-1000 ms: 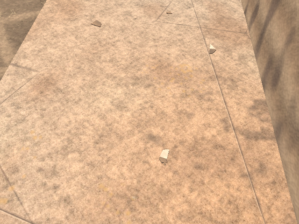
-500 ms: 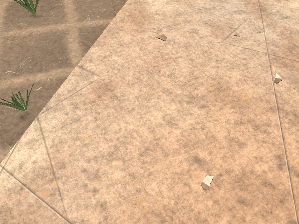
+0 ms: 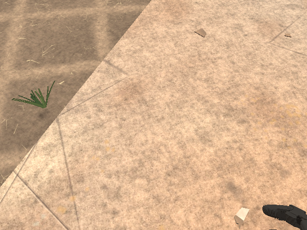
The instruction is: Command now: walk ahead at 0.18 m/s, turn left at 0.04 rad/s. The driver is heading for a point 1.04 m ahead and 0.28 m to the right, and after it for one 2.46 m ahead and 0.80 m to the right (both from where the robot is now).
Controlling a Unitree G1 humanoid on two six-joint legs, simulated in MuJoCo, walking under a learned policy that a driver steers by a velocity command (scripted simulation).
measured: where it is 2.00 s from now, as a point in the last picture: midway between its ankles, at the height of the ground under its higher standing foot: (178, 141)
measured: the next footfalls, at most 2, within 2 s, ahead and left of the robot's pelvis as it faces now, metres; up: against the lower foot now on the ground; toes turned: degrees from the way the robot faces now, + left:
right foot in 0.30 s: +0.15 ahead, -0.14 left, +0.00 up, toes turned +0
right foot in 1.04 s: +0.50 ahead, -0.13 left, +0.00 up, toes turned -1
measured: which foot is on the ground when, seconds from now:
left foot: down 0.00-1.00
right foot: up 0.00-0.28, down 0.30-0.64, up 0.66-1.00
